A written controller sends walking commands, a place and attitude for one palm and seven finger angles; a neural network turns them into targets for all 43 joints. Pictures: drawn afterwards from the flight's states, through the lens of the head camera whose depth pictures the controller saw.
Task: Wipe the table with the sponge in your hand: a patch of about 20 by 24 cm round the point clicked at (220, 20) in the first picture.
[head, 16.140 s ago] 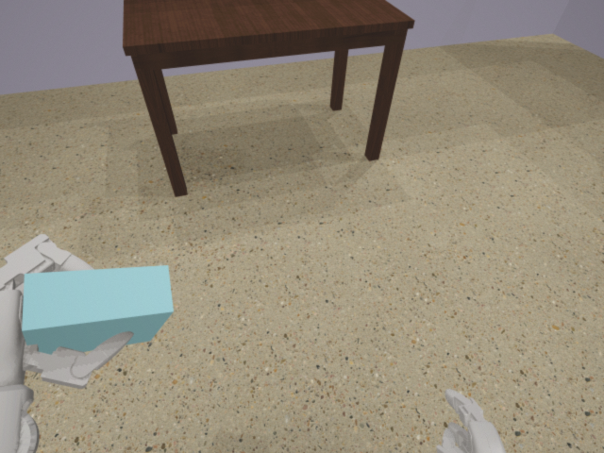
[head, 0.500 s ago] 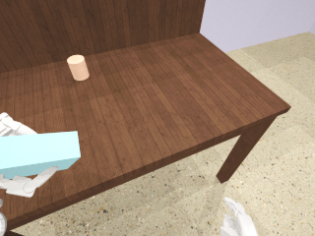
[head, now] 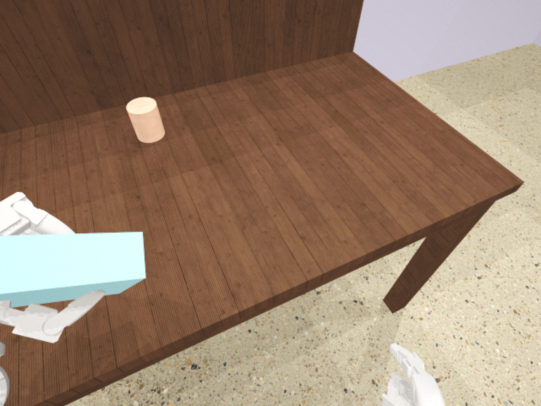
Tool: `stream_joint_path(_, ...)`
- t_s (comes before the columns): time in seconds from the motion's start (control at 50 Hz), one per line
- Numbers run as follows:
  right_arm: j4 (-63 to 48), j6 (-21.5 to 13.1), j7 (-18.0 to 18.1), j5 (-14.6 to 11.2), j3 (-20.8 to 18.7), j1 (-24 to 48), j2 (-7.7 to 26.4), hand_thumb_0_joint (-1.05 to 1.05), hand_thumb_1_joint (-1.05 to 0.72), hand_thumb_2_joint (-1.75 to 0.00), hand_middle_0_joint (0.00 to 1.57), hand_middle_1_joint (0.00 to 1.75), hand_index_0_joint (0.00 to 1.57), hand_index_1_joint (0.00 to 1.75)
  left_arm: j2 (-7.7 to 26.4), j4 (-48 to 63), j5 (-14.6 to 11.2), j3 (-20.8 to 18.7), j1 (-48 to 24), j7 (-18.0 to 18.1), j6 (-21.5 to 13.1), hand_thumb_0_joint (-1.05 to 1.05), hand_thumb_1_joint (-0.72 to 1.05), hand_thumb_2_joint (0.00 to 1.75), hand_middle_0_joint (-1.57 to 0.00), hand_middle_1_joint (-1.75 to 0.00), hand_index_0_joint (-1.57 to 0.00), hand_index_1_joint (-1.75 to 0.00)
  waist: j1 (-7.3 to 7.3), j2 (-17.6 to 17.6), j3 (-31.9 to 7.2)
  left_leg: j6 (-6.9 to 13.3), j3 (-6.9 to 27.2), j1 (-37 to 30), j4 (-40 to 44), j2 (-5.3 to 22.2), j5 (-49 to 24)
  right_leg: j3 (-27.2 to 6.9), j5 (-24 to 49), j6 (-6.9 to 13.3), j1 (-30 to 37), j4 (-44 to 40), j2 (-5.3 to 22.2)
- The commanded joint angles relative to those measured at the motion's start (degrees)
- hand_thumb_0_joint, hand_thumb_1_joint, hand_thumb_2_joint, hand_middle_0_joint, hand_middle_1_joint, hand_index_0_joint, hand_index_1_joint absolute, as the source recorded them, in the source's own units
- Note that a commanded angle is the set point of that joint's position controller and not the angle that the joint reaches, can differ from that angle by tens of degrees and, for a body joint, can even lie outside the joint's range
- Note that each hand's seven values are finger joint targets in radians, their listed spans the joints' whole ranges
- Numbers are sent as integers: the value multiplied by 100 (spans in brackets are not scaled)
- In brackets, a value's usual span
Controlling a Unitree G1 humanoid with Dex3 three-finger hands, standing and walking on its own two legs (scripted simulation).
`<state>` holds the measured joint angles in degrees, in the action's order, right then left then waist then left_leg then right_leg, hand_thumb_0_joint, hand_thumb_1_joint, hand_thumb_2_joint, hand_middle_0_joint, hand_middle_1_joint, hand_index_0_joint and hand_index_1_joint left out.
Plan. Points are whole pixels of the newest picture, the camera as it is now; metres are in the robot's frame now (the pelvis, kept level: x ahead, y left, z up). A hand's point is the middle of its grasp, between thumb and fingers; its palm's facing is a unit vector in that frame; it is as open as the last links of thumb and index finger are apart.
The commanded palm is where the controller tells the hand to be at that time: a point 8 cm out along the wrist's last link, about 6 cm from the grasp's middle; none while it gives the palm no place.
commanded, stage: come to a stop and stand still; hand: left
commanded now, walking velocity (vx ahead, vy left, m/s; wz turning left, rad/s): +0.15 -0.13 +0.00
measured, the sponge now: (91, 269) +0.23 +0.21 +0.16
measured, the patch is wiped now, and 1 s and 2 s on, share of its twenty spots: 0.00 0.00 0.00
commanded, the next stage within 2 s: look again from close up in 1.22 s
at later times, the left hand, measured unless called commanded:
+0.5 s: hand out of the picture +0.24 +0.28 +0.20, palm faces +0.43 -0.76 -0.48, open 9.2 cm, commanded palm +0.16 +0.28 +0.19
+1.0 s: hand out of the picture +0.20 +0.31 +0.17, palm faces +0.39 -0.84 -0.37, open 9.2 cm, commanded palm +0.14 +0.33 +0.19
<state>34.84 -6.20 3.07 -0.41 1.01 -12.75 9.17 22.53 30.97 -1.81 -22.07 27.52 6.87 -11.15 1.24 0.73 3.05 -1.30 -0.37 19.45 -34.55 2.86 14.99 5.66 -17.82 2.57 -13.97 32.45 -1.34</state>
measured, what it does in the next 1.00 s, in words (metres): shifts its weight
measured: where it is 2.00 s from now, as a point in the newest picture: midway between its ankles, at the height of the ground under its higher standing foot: outside the picture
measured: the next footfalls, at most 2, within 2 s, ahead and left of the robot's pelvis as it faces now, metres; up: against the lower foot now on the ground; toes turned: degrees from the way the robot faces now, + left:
none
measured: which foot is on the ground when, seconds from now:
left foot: down 0.00-1.00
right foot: down 0.00-1.00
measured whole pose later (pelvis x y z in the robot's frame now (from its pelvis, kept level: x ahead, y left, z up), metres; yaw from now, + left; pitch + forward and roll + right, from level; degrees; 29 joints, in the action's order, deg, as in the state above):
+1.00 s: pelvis -0.03 +0.06 +0.01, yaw -1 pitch -1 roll -2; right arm 35.0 -10.8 1.5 -0.1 2.1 -14.1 9.6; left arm 21.1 26.5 -0.4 -22.2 21.4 5.5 -14.1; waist -2.3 -2.6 4.7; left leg 3.2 -3.5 16.1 -27.2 -0.3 10.2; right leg 2.7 -11.3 -1.3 -11.5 24.1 1.2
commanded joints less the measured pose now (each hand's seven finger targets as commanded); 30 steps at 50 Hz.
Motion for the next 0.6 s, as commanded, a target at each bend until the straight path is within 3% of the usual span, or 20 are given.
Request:
stream_joint_path(0.0,-845,-213,50,-82,-363,318,820,0,-90,-90,20,30,20,30,845,765,-279,-667,-229,120,-117,0,10,130,-120,-160,-120,-160,3,-1063,-970,155,-190,-22,-594,-142,64,-2032,1257,665,336,-1292,1448)
stream_joint_path(0.02,-801,-178,49,-72,-291,357,762,0,-90,-90,20,30,20,30,875,649,-283,-675,-377,154,-95,0,10,130,-120,-160,-120,-160,19,-898,-886,147,-196,-160,-437,-90,12,-1906,1434,706,218,-1226,1504)
stream_joint_path(0.04,-752,-173,69,-71,-234,471,756,0,-90,-90,20,30,20,30,839,612,-255,-597,-464,180,-54,0,10,130,-120,-160,-120,-160,34,-446,-796,191,-108,-540,-23,-72,-218,-1681,1522,544,-71,-1055,1291)
stream_joint_path(0.06,-760,-157,88,-29,-196,516,755,0,-90,-90,20,30,20,30,694,562,-238,-442,-505,156,-74,0,10,130,-120,-160,-120,-160,0,-238,-765,274,4,-734,394,94,-804,-1221,1731,306,-6,-785,1027)
stream_joint_path(0.1,-847,-166,117,-28,-231,689,835,0,-90,-90,20,30,20,30,838,671,-175,-455,-699,152,-55,0,10,130,-120,-160,-120,-160,-100,70,-881,371,357,-976,754,451,-2228,-830,2507,-65,310,-479,638)
stream_joint_path(0.14,-883,-170,120,-55,-192,810,796,0,-90,-90,20,30,20,30,929,974,-131,-453,-780,172,-56,0,10,130,-120,-160,-120,-160,-110,377,-1083,380,414,-1112,837,477,-2953,-684,2796,-162,677,-400,575)
stream_joint_path(0.16,-915,-167,120,-38,-182,761,771,0,-90,-90,20,30,20,30,784,993,-143,-341,-622,155,-78,0,10,130,-120,-160,-120,-160,-128,430,-1090,385,411,-1111,861,492,-3033,-600,2731,-179,773,-487,565)
stream_joint_path(0.2,-990,-164,112,-44,-211,745,790,0,-90,-90,20,30,20,30,880,1206,-151,-428,-435,178,-75,0,10,130,-120,-160,-120,-160,-138,404,-1155,302,383,-1058,858,454,-3088,-640,2831,-160,1016,-705,606)
stream_joint_path(0.22,-1015,-146,111,-54,-211,721,792,0,-90,-90,20,30,20,30,880,1192,-179,-458,-276,194,-58,0,10,130,-120,-160,-120,-160,-137,330,-1141,259,361,-959,873,427,-2907,-669,2847,-150,1112,-807,632)
stream_joint_path(0.3,-1076,-86,153,-51,-236,687,824,0,-90,-90,20,30,20,30,957,1312,-249,-626,18,242,-69,0,10,130,-120,-160,-120,-160,-139,578,-1200,196,337,-878,1046,390,-2423,-704,2642,-129,1203,-996,643)
stream_joint_path(0.38,-1076,-37,206,-58,-233,666,841,0,-90,-90,20,30,20,30,830,908,-304,-535,93,239,8,0,10,130,-120,-160,-120,-160,-131,358,-1035,197,311,-779,1224,376,-1553,-747,2170,-173,1017,-1254,627)
stream_joint_path(0.4,-1041,-381,155,198,-494,-172,1191,0,-90,-90,20,30,20,30,5051,1998,604,-3546,-5949,102,-559,0,10,130,-120,-160,-120,-160,-374,-611,145,297,-255,-56,229,234,-1562,-1205,2606,-607,-286,-1901,799)
stream_joint_path(0.42,-652,-393,93,60,-284,250,555,0,-90,-90,20,30,20,30,1763,-1365,95,-1355,-2844,-139,-297,0,10,130,-120,-160,-120,-160,-262,-716,-963,256,-137,-814,576,-357,-1639,-1322,3182,5,218,-1341,983)
stream_joint_path(0.44,-920,-431,12,-75,-512,428,982,0,-90,-90,20,30,20,30,1108,-1262,-37,-854,-2297,-149,-175,0,10,130,-120,-160,-120,-160,-394,448,-1312,187,-205,-1488,853,-118,-1665,-1533,3255,30,250,-955,906)
stream_joint_path(0.46,-956,-436,-19,-59,-483,173,1002,0,-90,-90,20,30,20,30,882,-831,-47,-437,-2137,-235,-351,0,10,130,-120,-160,-120,-160,-342,464,-1253,245,-252,-1232,638,43,-1776,-1346,3146,-213,448,-989,813)
stream_joint_path(0.5,-1099,-484,-233,-121,-430,451,994,0,-90,-90,20,30,20,30,546,-30,-153,37,-1376,-233,-386,0,10,130,-120,-160,-120,-160,-430,-104,-1232,258,-192,-1144,761,8,-1819,-1134,2979,-463,758,-1036,740)
stream_joint_path(0.52,-1126,-508,-272,-116,-416,532,960,0,-90,-90,20,30,20,30,548,222,-147,82,-1067,-208,-389,0,10,130,-120,-160,-120,-160,-462,-329,-1196,291,-124,-1131,820,23,-1632,-1100,2528,-472,694,-1121,731)
stream_joint_path(0.54,-1072,-547,-296,-166,-379,734,908,0,-90,-90,20,30,20,30,403,285,-175,151,-716,-158,-363,0,10,130,-120,-160,-120,-160,-438,-251,-1149,326,-84,-1227,929,102,-1437,-1027,1967,-405,558,-1101,648)
stream_joint_path(0.56,-1133,-532,-283,-118,-359,670,911,0,-90,-90,20,30,20,30,474,537,-149,123,-718,-155,-379,0,10,130,-120,-160,-120,-160,-419,-362,-1086,326,3,-1089,997,116,-1124,-958,1449,-343,509,-1214,634)
stream_joint_path(0.58,-1157,-543,-246,-80,-338,717,933,0,-90,-90,20,30,20,30,831,771,-141,-181,-805,-115,-406,0,10,130,-120,-160,-120,-160,-392,-384,-920,281,56,-951,1057,73,-739,-1021,996,-281,380,-1366,627)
